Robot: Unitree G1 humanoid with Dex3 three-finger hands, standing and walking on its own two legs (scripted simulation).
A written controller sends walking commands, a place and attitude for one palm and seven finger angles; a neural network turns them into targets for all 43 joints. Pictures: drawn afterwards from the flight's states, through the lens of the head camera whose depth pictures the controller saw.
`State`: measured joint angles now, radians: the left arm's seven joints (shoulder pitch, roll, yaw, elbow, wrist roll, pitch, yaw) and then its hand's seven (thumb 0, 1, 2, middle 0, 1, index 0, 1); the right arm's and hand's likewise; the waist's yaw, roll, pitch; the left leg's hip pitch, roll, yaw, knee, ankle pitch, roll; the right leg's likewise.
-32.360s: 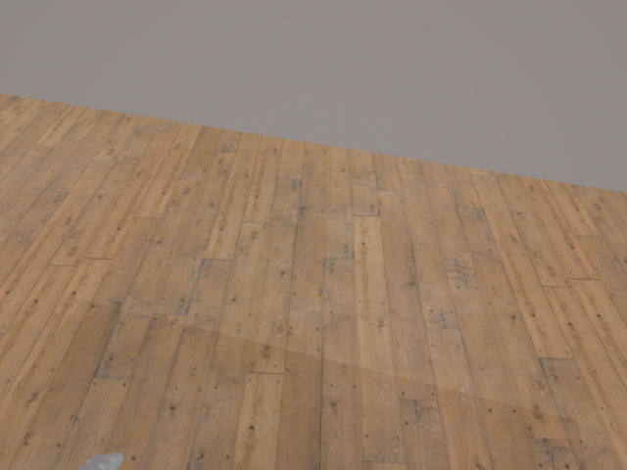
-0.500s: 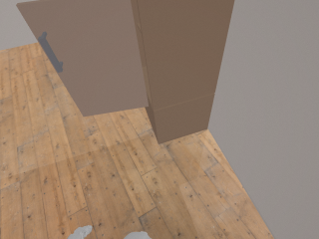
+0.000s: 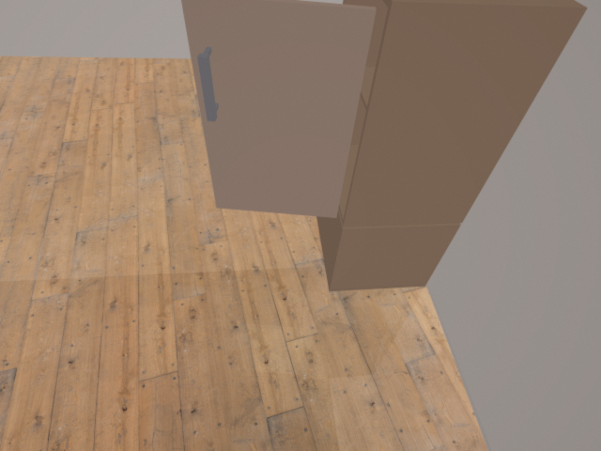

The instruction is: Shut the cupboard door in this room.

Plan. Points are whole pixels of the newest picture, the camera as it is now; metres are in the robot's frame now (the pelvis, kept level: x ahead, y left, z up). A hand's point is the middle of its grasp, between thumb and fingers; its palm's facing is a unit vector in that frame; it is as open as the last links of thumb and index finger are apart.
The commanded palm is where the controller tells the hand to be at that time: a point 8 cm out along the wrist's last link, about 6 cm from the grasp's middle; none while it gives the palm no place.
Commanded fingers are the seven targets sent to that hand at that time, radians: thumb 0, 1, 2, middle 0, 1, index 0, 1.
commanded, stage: take the last steps up to it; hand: left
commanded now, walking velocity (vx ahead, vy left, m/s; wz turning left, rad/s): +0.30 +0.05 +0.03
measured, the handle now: (210, 85) +0.80 +0.29 +0.07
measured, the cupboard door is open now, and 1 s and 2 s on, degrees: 81 81 81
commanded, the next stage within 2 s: come to a stop and stand still in 0.64 s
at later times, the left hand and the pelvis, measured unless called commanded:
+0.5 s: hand (233, 369) +0.27 +0.14 -0.17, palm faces +0.01 -0.98 -0.21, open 7.4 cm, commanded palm none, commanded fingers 0.00 0.90 0.90 -0.20 -0.30 -0.20 -0.30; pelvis +0.17 -0.04 -0.02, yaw +1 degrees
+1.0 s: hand (208, 376) +0.26 +0.18 -0.18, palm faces +0.08 -0.98 -0.18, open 7.4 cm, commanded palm none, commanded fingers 0.00 0.90 0.90 -0.20 -0.30 -0.20 -0.30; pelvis +0.29 +0.01 +0.00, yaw +0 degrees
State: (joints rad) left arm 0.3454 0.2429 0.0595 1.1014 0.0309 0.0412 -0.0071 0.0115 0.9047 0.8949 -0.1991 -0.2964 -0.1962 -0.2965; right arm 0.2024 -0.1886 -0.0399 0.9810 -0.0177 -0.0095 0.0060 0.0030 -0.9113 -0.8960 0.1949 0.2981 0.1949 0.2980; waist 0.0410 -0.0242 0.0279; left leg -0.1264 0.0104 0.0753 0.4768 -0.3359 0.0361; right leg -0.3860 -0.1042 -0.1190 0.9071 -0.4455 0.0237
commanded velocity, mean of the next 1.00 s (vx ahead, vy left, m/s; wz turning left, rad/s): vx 0.08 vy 0.00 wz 0.02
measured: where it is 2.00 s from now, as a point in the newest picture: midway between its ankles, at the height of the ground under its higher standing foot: outside the picture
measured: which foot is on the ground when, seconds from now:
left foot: down 0.00-0.40, up 0.42-0.84, down 0.86-1.00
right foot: up 0.00-0.36, down 0.38-0.88, up 0.90-1.00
